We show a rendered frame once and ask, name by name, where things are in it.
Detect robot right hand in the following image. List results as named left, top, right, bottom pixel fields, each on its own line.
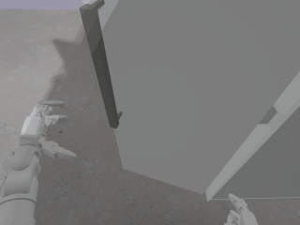
left=224, top=193, right=259, bottom=225

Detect robot left hand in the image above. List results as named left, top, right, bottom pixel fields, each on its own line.
left=19, top=99, right=77, bottom=160

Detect left robot forearm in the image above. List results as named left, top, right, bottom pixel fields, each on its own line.
left=0, top=145, right=41, bottom=225

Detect handle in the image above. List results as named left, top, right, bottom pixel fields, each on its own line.
left=79, top=0, right=122, bottom=128

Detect fridge door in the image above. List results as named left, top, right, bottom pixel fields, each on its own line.
left=82, top=0, right=300, bottom=195

